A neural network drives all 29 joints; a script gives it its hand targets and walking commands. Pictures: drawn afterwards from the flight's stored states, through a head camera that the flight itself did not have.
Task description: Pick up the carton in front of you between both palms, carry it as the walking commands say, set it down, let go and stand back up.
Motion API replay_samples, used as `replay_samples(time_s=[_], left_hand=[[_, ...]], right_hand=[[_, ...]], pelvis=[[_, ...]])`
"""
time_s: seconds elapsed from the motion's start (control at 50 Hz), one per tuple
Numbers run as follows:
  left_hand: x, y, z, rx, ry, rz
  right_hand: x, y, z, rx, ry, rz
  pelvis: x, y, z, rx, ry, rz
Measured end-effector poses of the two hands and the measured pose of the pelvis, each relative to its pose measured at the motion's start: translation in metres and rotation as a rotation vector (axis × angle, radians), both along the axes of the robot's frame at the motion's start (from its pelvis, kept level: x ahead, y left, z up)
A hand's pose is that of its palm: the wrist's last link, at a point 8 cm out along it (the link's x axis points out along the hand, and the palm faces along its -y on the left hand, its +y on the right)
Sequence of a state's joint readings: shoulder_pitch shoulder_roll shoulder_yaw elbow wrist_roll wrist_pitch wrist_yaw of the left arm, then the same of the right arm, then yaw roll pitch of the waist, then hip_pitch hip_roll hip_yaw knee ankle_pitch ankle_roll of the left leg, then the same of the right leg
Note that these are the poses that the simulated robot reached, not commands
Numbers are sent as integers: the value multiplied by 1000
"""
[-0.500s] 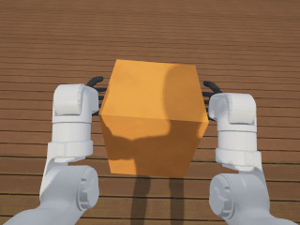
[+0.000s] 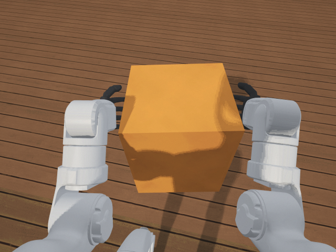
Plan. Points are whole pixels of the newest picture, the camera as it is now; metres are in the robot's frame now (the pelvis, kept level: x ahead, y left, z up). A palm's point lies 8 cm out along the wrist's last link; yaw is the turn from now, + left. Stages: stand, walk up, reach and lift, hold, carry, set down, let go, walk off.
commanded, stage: carry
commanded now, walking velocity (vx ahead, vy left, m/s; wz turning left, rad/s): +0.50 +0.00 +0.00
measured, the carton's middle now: (177, 132) +0.39 +0.03 +0.08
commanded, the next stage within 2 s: none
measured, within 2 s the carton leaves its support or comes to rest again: neither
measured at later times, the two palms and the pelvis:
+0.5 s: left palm (159, 6) +0.74 +0.14 +0.23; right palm (263, 18) +0.71 -0.16 +0.23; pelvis +0.34 +0.03 +0.04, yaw -2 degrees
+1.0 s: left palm out of the picture +1.06 +0.18 +0.19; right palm out of the picture +1.07 -0.12 +0.20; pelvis +0.69 +0.03 +0.04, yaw -1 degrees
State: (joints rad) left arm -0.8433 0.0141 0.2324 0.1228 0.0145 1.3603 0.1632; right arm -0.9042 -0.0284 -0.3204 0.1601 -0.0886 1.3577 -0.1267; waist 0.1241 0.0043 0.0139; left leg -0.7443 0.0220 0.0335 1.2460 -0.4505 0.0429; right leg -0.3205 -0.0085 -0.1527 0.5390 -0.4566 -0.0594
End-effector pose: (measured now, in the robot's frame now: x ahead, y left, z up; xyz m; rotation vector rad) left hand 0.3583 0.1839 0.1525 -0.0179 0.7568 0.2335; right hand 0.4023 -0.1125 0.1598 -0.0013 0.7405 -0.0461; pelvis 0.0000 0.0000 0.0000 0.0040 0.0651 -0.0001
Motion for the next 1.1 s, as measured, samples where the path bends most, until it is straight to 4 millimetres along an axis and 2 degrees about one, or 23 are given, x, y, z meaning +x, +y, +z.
replay_samples(time_s=[0.08, 0.16, 0.22, 0.3, 0.4, 0.48, 0.54, 0.62, 0.68, 0.74, 0.84, 0.9, 1.0, 1.04, 1.1], left_hand=[[63, 7, 22, -10, -63, -1], [137, 5, 31, -25, -88, -54], [185, -7, 32, -28, -38, -117], [240, -28, 37, -29, 28, -181], [307, -44, 55, -48, -12, -203], [363, -48, 72, -49, -63, -181], [403, -46, 76, -27, -78, -146], [441, -34, 67, 7, -28, -87], [466, -24, 58, 13, 28, -57], [498, -18, 59, 14, 37, -39], [570, -15, 68, 7, -7, -33], [618, -13, 64, -2, -14, -47], [702, -8, 35, -20, 3, -102], [726, -8, 19, -33, 43, -120], [752, -10, -1, -46, 115, -135]], right_hand=[[56, 6, 21, 7, -61, -16], [111, 2, 32, -23, -87, -59], [136, -11, 27, -49, -38, -110], [165, -30, 24, -58, 30, -170], [223, -45, 46, -51, -11, -210], [287, -50, 64, -37, -62, -200], [342, -50, 67, -28, -77, -158], [407, -38, 60, -23, -29, -79], [446, -27, 55, -27, 26, -37], [486, -20, 56, -24, 34, -17], [555, -17, 63, -2, -7, -36], [597, -16, 59, 1, -12, -60], [663, -12, 36, -40, 4, -102], [680, -12, 21, -59, 43, -118], [696, -13, -2, -57, 117, -148]], pelvis=[[57, 8, 3, 4, 10, 3], [122, 24, -3, 38, -5, -6], [161, 35, 9, 24, -8, -6], [205, 42, 30, -1, 0, -12], [264, 40, 43, -14, 12, -22], [323, 30, 44, -14, 15, -26], [372, 17, 37, -19, -3, -22], [428, 3, 42, -8, -17, -13], [463, -2, 53, 6, -9, -9], [497, -4, 61, 17, 0, -5], [562, 2, 64, 11, 18, -2], [608, 11, 60, 1, 22, -1], [693, 30, 41, 3, 7, -17], [716, 35, 45, 1, 9, -26], [750, 41, 57, -17, 18, -40]])
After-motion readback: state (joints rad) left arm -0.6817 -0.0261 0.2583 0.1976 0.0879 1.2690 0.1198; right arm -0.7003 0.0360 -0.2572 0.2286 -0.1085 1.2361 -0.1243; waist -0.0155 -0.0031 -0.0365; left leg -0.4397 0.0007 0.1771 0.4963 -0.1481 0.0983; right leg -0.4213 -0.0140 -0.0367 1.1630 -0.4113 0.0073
